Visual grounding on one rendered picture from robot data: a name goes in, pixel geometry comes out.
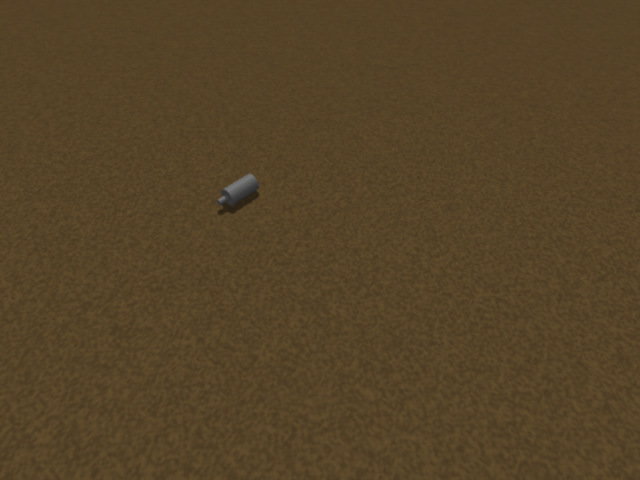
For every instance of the bottle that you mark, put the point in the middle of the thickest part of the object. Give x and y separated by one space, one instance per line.
238 190

